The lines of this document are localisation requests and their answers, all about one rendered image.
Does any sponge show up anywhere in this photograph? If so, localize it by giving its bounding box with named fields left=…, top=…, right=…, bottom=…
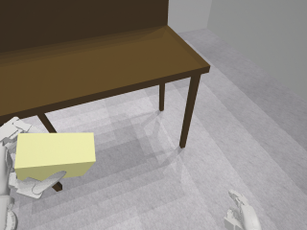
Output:
left=14, top=132, right=96, bottom=181

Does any table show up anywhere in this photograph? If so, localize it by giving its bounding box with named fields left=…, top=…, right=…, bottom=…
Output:
left=0, top=0, right=210, bottom=192

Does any robot right hand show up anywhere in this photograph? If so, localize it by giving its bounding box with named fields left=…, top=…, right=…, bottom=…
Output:
left=224, top=189, right=262, bottom=230

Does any robot left hand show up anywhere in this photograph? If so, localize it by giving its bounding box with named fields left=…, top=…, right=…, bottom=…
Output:
left=0, top=117, right=66, bottom=200

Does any robot left forearm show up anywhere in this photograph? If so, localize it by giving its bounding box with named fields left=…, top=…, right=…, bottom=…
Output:
left=0, top=195, right=18, bottom=230

